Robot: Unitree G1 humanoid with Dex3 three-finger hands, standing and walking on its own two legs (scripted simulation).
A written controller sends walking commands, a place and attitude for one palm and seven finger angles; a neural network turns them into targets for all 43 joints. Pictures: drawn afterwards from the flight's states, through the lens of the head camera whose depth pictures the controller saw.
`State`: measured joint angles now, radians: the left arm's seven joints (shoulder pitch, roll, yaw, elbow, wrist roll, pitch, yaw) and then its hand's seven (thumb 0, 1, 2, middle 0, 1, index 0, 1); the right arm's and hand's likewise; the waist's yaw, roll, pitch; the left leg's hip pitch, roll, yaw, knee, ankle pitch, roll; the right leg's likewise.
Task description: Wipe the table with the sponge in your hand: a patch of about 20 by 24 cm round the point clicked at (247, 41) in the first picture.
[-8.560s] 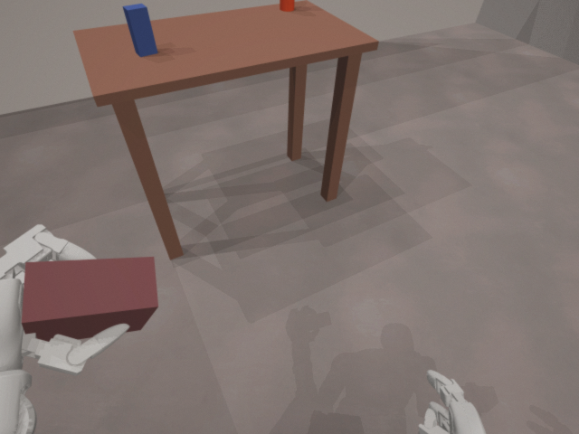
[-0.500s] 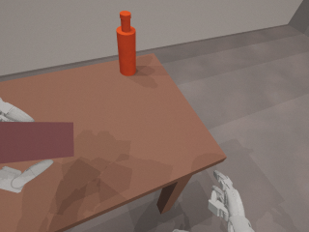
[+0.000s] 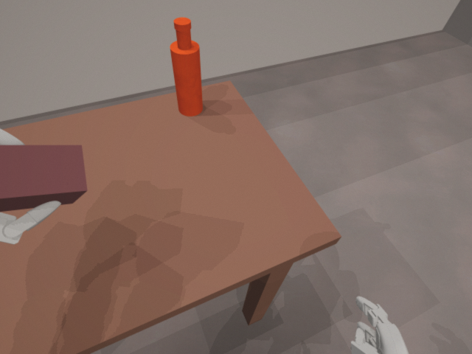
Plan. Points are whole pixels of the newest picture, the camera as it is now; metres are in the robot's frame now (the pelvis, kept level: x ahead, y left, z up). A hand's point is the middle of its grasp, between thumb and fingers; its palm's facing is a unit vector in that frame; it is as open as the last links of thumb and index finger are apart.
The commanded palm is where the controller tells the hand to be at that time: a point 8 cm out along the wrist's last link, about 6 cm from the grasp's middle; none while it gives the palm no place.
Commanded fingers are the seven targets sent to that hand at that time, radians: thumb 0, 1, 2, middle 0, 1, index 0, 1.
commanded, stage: come to a stop and stand still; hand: left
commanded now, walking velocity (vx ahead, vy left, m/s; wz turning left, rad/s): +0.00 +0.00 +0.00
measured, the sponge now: (41, 179) +0.27 +0.26 +0.19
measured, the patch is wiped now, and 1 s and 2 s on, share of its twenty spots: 0.00 0.00 0.00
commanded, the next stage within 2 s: look again from close up in 0.60 s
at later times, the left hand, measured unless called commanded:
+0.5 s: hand (19, 194) +0.26 +0.29 +0.18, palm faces +0.35 -0.85 -0.40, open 9.8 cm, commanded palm +0.19 +0.33 +0.18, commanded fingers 0.00 0.10 1.30 -1.20 -1.60 -1.20 -1.60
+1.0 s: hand (14, 224) +0.23 +0.29 +0.15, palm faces +0.42 -0.83 -0.37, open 9.8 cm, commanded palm +0.17 +0.32 +0.18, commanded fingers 0.00 0.10 1.30 -1.20 -1.60 -1.20 -1.60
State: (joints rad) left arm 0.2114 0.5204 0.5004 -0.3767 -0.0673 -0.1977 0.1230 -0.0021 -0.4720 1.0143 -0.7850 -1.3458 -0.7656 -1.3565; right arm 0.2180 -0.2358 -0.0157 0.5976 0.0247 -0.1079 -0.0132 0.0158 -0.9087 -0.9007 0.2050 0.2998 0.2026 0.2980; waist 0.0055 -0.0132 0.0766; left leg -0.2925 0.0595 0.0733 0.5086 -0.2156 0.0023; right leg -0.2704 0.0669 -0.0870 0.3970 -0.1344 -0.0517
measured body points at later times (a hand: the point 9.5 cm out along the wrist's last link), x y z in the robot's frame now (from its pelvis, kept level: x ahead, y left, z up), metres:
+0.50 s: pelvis +0.04 +0.05 +0.00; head +0.06 +0.07 +0.45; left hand +0.23 +0.33 +0.20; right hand +0.21 -0.17 -0.07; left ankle +0.03 +0.12 -0.74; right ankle +0.05 -0.07 -0.74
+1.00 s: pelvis +0.02 +0.03 +0.00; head +0.03 +0.05 +0.45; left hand +0.20 +0.33 +0.17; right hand +0.20 -0.17 -0.07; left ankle +0.03 +0.12 -0.74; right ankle +0.05 -0.07 -0.74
